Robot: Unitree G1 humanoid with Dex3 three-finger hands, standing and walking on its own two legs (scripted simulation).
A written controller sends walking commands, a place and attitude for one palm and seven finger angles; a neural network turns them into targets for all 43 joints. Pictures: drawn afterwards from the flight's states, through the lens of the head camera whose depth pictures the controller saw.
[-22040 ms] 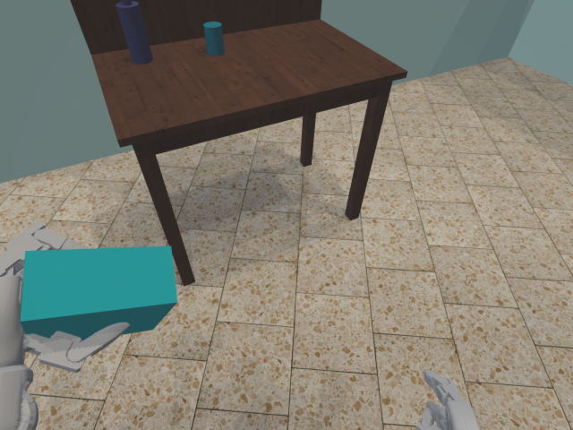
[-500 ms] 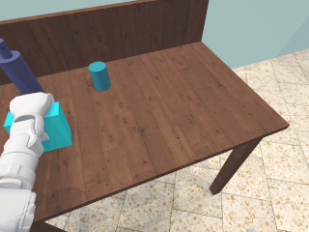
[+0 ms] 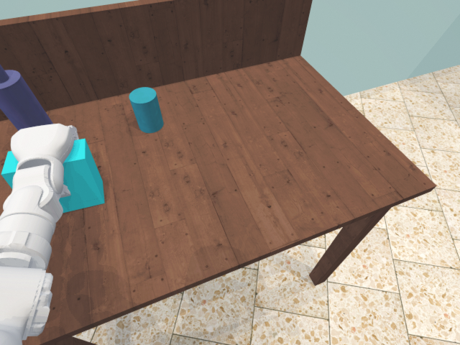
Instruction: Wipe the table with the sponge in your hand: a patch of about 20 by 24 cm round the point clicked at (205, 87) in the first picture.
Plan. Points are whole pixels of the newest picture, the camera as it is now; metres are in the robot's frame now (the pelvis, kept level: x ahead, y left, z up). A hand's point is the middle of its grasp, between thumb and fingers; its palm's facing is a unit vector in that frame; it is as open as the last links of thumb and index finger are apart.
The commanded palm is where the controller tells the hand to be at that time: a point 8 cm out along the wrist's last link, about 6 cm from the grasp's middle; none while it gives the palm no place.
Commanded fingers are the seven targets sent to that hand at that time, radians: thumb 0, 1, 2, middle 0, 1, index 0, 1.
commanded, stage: slide across to the middle lane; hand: left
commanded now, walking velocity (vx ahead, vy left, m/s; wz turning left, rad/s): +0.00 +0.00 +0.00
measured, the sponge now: (64, 186) +0.39 +0.34 +0.02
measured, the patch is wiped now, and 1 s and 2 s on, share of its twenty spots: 0.70 0.75 0.90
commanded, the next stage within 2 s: wipe back along the middle lane in 0.48 s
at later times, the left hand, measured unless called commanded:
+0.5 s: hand (94, 157) +0.43 +0.28 +0.07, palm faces -0.08 +0.01 -1.00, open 9.9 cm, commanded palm +0.41 +0.25 +0.12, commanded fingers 0.00 0.10 1.30 -1.20 -1.60 -1.20 -1.60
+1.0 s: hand (104, 167) +0.41 +0.25 +0.07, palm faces -0.03 -0.01 -1.00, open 9.9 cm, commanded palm +0.37 +0.24 +0.10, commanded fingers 0.00 0.10 1.30 -1.20 -1.60 -1.20 -1.60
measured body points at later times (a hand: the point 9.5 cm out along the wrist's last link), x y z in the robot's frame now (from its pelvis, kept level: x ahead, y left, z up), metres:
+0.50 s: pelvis +0.02 -0.01 +0.00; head +0.05 -0.02 +0.45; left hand +0.43 +0.27 +0.13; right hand +0.15 -0.26 -0.12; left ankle +0.03 +0.11 -0.73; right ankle +0.00 -0.13 -0.73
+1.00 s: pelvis +0.03 -0.01 +0.01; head +0.04 -0.04 +0.46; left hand +0.40 +0.25 +0.13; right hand +0.17 -0.27 -0.12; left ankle +0.03 +0.11 -0.73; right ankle +0.00 -0.14 -0.73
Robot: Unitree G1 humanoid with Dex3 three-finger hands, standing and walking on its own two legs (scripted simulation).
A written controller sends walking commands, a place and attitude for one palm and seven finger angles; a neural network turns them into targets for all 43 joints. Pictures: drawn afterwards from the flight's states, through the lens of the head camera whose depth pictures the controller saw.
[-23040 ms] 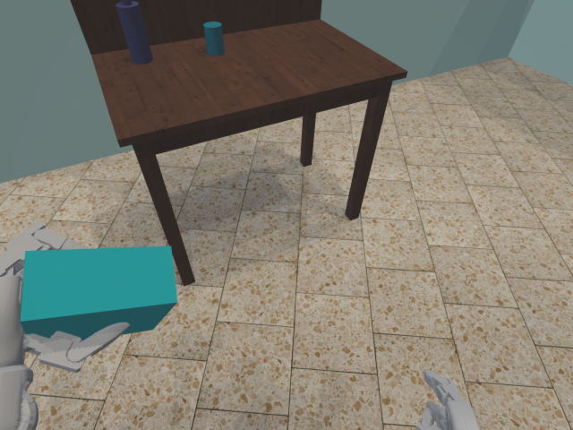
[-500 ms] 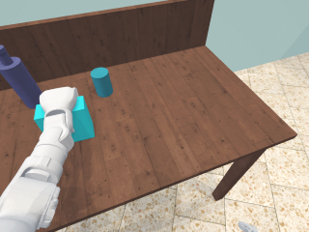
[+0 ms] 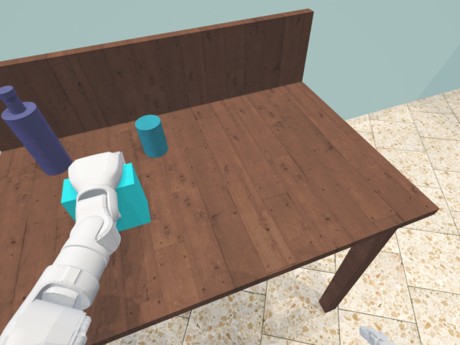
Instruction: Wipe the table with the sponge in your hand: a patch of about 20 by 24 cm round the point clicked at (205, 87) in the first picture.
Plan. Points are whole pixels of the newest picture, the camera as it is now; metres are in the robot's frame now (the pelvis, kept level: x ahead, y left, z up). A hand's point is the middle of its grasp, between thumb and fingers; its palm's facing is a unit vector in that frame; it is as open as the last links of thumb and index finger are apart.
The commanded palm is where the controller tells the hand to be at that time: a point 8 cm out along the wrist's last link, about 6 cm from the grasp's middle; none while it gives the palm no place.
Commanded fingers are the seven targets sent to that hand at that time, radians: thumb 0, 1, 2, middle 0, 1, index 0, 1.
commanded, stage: wipe back along the middle lane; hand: left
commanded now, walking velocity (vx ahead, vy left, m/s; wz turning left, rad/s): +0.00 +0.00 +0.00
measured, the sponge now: (113, 208) +0.37 +0.27 +0.01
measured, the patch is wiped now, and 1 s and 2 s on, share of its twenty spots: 0.75 0.90 0.95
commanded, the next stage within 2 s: slide across to the third lane in 1.20 s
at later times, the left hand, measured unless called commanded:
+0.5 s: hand (106, 210) +0.33 +0.25 +0.06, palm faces +0.00 -0.02 -1.00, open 9.9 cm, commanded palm +0.29 +0.23 +0.10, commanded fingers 0.00 0.10 1.30 -1.20 -1.60 -1.20 -1.60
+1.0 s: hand (111, 233) +0.29 +0.23 +0.06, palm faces +0.04 -0.03 -1.00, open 9.9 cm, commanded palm +0.24 +0.20 +0.09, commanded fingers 0.00 0.10 1.30 -1.20 -1.60 -1.20 -1.60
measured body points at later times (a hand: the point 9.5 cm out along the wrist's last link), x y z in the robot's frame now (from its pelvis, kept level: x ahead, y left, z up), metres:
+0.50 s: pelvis -0.01 +0.01 +0.00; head -0.02 -0.02 +0.45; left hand +0.33 +0.25 +0.12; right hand +0.18 -0.22 -0.11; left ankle +0.00 +0.13 -0.73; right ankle -0.03 -0.12 -0.73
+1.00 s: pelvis -0.01 +0.00 +0.00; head -0.04 -0.04 +0.45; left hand +0.28 +0.22 +0.12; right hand +0.21 -0.22 -0.09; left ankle +0.00 +0.13 -0.73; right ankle -0.03 -0.12 -0.73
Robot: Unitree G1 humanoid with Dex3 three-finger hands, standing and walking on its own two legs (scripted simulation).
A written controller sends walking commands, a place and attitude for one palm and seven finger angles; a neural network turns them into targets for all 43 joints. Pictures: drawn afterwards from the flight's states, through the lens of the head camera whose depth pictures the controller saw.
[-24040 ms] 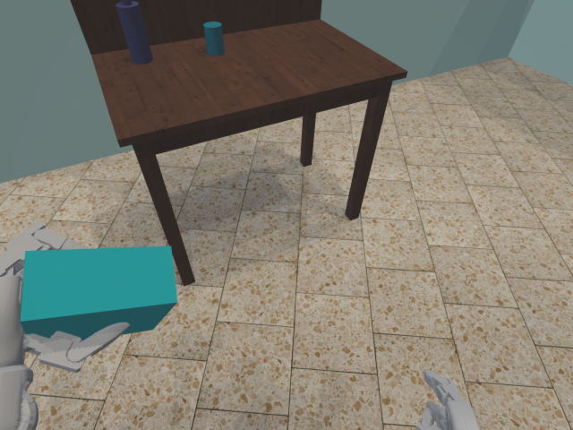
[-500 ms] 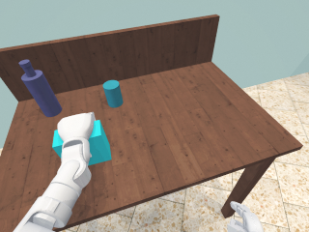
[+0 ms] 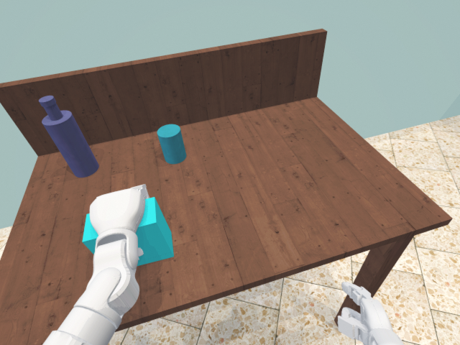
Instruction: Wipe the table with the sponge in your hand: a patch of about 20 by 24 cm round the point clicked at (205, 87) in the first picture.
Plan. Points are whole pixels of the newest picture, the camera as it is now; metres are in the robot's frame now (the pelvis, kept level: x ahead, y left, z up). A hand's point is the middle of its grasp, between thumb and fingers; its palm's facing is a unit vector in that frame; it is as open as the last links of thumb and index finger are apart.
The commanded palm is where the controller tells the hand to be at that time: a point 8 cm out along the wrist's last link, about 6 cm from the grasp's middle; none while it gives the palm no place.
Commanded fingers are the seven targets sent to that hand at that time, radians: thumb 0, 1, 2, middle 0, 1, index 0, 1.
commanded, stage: wipe back along the middle lane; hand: left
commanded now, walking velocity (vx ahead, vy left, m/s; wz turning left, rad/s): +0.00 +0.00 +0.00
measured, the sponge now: (136, 242) +0.30 +0.23 +0.02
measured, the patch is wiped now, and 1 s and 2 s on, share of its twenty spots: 0.90 0.95 0.95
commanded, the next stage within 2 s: slide across to the third lane in 0.20 s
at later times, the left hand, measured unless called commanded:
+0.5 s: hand (134, 240) +0.27 +0.21 +0.07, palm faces +0.02 -0.06 -1.00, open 9.9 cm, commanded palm +0.24 +0.18 +0.11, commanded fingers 0.00 0.10 1.30 -1.20 -1.60 -1.20 -1.60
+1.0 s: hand (166, 231) +0.29 +0.16 +0.07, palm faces +0.04 -0.05 -1.00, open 9.9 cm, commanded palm +0.26 +0.13 +0.12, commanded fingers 0.00 0.10 1.30 -1.20 -1.60 -1.20 -1.60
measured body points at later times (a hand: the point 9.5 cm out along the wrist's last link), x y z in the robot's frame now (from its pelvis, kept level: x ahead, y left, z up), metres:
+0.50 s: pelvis -0.01 -0.01 +0.00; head -0.04 -0.05 +0.45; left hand +0.27 +0.21 +0.12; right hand +0.22 -0.22 -0.08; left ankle +0.01 +0.13 -0.73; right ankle -0.02 -0.12 -0.73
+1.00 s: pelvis -0.03 -0.01 +0.00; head -0.06 -0.06 +0.44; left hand +0.29 +0.16 +0.12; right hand +0.22 -0.21 -0.08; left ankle +0.01 +0.13 -0.73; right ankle -0.02 -0.12 -0.73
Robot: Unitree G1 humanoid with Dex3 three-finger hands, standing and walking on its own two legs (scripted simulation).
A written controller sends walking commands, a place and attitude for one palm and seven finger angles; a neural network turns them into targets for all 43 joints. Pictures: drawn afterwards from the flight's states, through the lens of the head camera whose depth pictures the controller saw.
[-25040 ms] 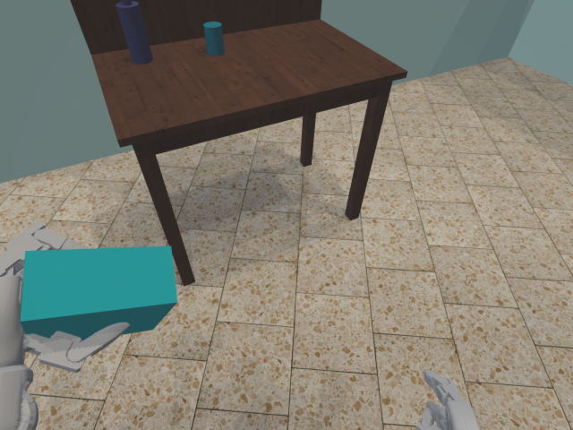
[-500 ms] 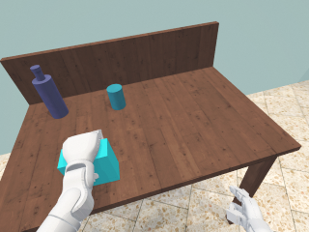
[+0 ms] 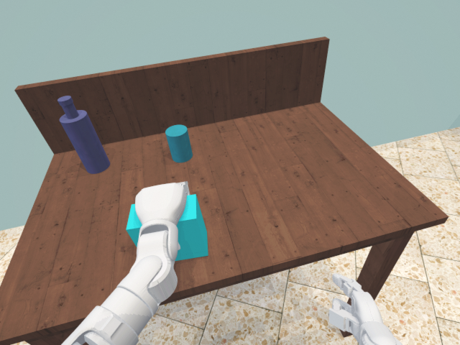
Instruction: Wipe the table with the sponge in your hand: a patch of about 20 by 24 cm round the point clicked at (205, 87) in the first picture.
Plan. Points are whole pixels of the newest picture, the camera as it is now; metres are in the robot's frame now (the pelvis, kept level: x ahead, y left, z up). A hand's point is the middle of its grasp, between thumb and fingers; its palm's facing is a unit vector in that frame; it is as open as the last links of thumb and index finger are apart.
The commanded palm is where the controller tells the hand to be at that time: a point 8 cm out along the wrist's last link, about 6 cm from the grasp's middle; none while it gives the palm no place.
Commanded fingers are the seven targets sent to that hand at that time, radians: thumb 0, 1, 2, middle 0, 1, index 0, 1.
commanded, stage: wipe forward along the third lane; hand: left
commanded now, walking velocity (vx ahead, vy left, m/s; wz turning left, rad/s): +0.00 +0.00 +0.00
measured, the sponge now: (173, 236) +0.32 +0.17 +0.02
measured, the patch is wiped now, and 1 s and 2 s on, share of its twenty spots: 0.95 0.95 1.00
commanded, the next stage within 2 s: wipe back along the third lane in 1.72 s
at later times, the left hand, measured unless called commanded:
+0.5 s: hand (182, 208) +0.36 +0.15 +0.07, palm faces -0.02 -0.04 -1.00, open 9.9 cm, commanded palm +0.33 +0.15 +0.10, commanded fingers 0.00 0.10 1.30 -1.20 -1.60 -1.20 -1.60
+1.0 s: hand (179, 189) +0.41 +0.17 +0.07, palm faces -0.06 -0.01 -1.00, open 9.9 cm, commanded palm +0.39 +0.18 +0.10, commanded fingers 0.00 0.10 1.30 -1.20 -1.60 -1.20 -1.60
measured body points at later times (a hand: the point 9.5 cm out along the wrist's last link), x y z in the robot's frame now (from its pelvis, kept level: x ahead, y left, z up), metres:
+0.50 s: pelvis +0.00 -0.02 +0.00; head -0.04 -0.06 +0.45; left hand +0.35 +0.15 +0.12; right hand +0.19 -0.25 -0.11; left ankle +0.04 +0.15 -0.73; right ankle +0.00 -0.10 -0.73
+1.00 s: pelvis +0.00 -0.02 +0.00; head -0.01 -0.05 +0.45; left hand +0.40 +0.17 +0.12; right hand +0.12 -0.28 -0.13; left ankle +0.04 +0.14 -0.73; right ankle +0.00 -0.10 -0.73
